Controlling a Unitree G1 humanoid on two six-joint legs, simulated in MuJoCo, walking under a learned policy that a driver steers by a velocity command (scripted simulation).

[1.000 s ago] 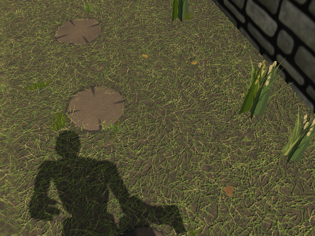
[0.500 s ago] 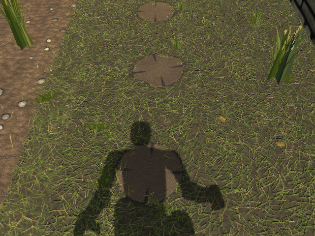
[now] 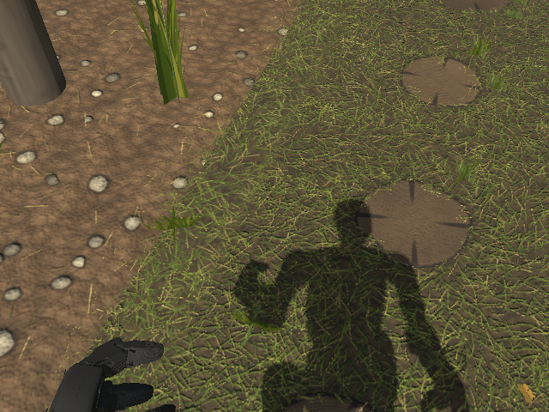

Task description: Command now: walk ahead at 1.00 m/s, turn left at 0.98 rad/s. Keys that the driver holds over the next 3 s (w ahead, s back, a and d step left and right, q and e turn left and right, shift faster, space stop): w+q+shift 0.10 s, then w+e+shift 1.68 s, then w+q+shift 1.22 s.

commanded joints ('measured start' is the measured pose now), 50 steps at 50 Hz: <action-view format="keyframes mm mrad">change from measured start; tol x64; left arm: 1 -88 82 17 -79 -20 -8 -2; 50 431 376 174 86 -27 73 7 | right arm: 1 -43 -179 -49 -75 8 -23 1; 50 -208 -143 25 -235 -39 -69 -21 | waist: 1 10 37 14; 50 252 -58 -342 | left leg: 1 -208 206 -225 -101 542 66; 6 -116 204 -209 404 851 -25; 9 -700 78 -16 1079 -119 -63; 25 89 195 169 213 141 -156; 28 321 686 -683 -112 -608 -25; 46 -28 468 394 427 1381 -149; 48 -527 217 375 1187 -96 -182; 50 -907 221 66 1337 -96 -202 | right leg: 1 266 100 -94 -158 161 -17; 8 1171 -262 618 -433 -599 -228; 22 295 -3 238 -700 -44 -249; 28 -72 172 3 493 -348 -169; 37 -136 20 -59 371 -68 -139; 46 664 247 -247 -76 -62 -294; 50 1214 -131 729 -521 -357 -536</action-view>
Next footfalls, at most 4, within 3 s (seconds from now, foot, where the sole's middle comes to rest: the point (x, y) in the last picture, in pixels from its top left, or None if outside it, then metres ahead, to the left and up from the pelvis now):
0.14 right None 0.34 -0.16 -0.77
0.52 left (211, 362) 0.60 0.13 -0.77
0.94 right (294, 225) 1.00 -0.13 -0.77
1.36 left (292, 123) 1.44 -0.17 -0.77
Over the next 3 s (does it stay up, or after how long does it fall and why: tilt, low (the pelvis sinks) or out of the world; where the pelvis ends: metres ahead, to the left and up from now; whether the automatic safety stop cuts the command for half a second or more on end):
stays up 2.06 -1.36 -0.01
